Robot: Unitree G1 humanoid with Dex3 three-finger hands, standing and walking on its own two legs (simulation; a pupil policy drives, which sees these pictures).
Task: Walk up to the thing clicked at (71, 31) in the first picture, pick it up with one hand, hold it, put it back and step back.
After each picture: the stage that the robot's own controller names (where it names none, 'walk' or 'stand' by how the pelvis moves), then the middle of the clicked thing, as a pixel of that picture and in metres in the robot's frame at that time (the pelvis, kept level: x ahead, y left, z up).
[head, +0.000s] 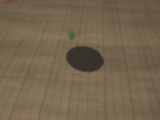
stand; (71, 34) +1.55 +0.16 -0.72
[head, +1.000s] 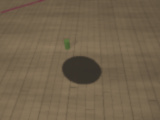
walk; (67, 44) +1.41 +0.29 -0.72
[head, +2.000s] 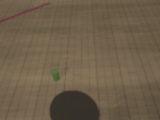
walk; (55, 75) +0.90 +0.33 -0.72
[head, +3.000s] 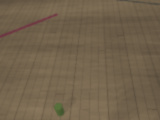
walk; (59, 109) +0.56 +0.28 -0.71
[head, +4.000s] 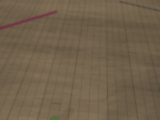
stand; out of the picture +0.42 +0.22 -0.70
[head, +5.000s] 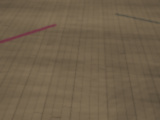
stand; out of the picture +0.39 +0.21 -0.72
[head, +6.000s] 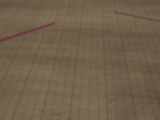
stand; out of the picture +0.41 +0.21 -0.72
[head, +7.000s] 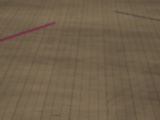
stand; out of the picture +0.39 +0.22 -0.73
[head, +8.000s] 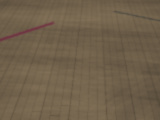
stand; out of the picture +0.38 +0.22 -0.73
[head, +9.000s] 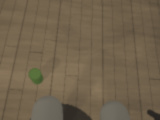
go down; (36, 76) +0.43 +0.24 -0.45
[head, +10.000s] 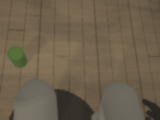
go down; (18, 57) +0.45 +0.29 -0.31
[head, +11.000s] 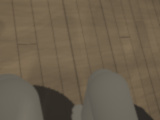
close in; out of the picture +0.42 +0.32 -0.23
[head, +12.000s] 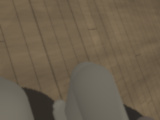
close; out of the picture +0.41 +0.33 -0.21
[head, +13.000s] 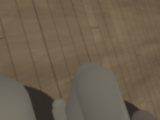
lift; out of the picture +0.40 +0.33 -0.22
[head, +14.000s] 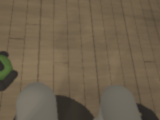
lift; (1, 72) +0.34 +0.28 -0.07
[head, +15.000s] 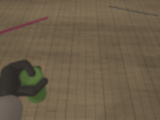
hold; (34, 85) +0.34 +0.17 +0.05
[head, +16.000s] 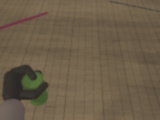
hold; (36, 89) +0.34 +0.18 +0.00
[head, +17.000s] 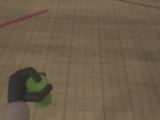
hold; (40, 91) +0.33 +0.16 -0.01
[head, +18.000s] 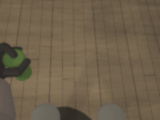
crouch; (18, 66) +0.41 +0.22 -0.09
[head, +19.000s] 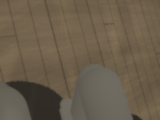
lower; out of the picture +0.41 +0.32 -0.23
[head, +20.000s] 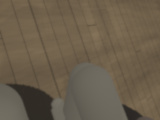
lower; out of the picture +0.40 +0.34 -0.22
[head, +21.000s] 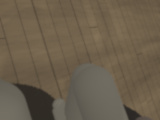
lower; out of the picture +0.40 +0.34 -0.22
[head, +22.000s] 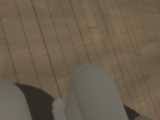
lower; out of the picture +0.40 +0.34 -0.23
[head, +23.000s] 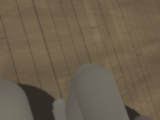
loosen; out of the picture +0.40 +0.33 -0.22
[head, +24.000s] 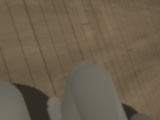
withdraw; out of the picture +0.39 +0.33 -0.22
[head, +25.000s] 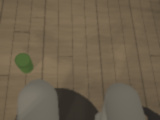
walk; (24, 63) +0.43 +0.28 -0.32
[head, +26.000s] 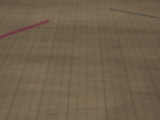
stand; out of the picture +0.37 +0.20 -0.66
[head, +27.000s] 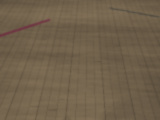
stand; out of the picture +0.41 +0.22 -0.66
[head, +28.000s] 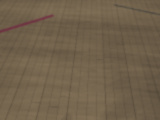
stand; out of the picture +0.39 +0.22 -0.68
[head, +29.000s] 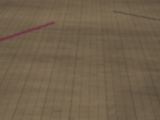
walk; out of the picture +0.41 +0.21 -0.72
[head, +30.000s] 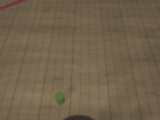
walk; (60, 98) +0.52 +0.19 -0.70
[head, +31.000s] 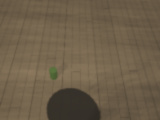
walk; (53, 73) +0.75 +0.22 -0.71
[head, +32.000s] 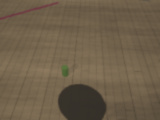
stand; (65, 71) +0.98 +0.21 -0.71
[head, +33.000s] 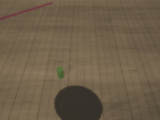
stand; (60, 72) +0.96 +0.23 -0.72
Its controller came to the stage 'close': yes
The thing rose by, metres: 0.70
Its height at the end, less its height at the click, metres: +0.00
